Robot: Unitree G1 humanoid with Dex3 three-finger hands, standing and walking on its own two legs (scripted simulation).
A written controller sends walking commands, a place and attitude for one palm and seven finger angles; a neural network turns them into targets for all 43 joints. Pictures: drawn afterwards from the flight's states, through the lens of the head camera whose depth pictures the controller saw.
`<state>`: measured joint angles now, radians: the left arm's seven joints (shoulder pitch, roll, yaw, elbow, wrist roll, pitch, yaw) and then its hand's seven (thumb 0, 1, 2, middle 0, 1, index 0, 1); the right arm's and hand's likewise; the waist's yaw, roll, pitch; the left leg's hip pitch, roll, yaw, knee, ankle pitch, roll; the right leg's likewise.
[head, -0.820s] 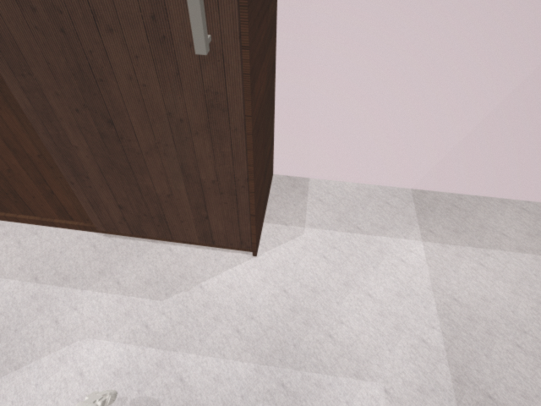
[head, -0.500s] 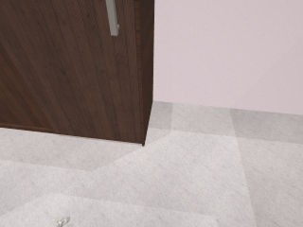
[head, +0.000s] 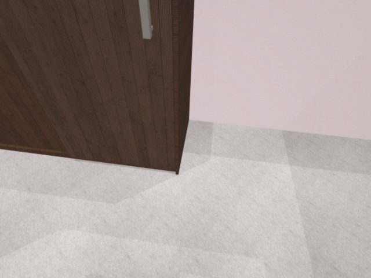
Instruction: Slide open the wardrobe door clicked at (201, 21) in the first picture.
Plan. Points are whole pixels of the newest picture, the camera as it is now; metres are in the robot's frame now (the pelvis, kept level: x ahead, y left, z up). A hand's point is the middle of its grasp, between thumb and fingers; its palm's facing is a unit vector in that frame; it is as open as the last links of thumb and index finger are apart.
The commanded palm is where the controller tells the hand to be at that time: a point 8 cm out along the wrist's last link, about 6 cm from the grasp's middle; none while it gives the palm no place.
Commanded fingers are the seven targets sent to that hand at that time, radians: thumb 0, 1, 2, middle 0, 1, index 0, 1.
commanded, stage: stand and wait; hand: right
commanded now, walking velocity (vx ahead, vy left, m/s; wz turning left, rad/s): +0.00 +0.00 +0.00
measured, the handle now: (146, 1) +0.85 +0.18 +0.25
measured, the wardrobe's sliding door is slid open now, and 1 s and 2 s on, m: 0.00 0.00 0.00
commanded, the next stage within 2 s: look at it before walking up in 0.08 s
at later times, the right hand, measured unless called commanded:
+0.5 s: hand out of the picture +0.08 -0.24 -0.16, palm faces -0.03 +0.94 -0.33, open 7.4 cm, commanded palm none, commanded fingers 0.00 -0.90 -0.90 0.20 0.30 0.20 0.30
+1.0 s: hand out of the picture +0.08 -0.23 -0.16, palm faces -0.05 +0.94 -0.33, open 7.4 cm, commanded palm none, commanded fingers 0.00 -0.90 -0.90 0.20 0.30 0.20 0.30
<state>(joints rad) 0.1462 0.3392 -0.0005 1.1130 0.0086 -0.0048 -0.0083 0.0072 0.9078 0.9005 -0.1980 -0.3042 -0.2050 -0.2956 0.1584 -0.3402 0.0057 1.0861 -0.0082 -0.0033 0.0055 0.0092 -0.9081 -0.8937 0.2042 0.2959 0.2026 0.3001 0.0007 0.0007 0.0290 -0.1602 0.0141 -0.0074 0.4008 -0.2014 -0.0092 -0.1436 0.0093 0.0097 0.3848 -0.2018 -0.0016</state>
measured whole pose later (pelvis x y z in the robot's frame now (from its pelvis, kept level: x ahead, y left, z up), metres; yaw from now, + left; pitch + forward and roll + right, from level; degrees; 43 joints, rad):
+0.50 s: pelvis +0.01 +0.00 +0.00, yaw +0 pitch -2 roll +0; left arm 0.12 0.34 0.00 1.11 0.01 -0.01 0.00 0.01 0.91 0.90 -0.20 -0.30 -0.21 -0.30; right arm 0.14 -0.34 0.01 1.09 -0.01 -0.01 0.01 0.01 -0.91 -0.89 0.20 0.30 0.20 0.30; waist 0.00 0.00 0.03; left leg -0.15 0.01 -0.01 0.38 -0.20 0.00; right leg -0.13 0.00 0.01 0.37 -0.20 0.01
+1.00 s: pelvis +0.01 +0.01 +0.00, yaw +3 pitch -2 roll -1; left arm 0.11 0.31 0.01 1.06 0.01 0.00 0.01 0.01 0.91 0.90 -0.20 -0.30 -0.20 -0.30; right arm 0.17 -0.32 -0.01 1.05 -0.01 0.03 0.00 0.01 -0.91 -0.89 0.20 0.30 0.20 0.30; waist -0.02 0.00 0.04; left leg -0.20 -0.02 -0.06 0.45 -0.22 0.00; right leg -0.15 -0.02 -0.04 0.41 -0.24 0.01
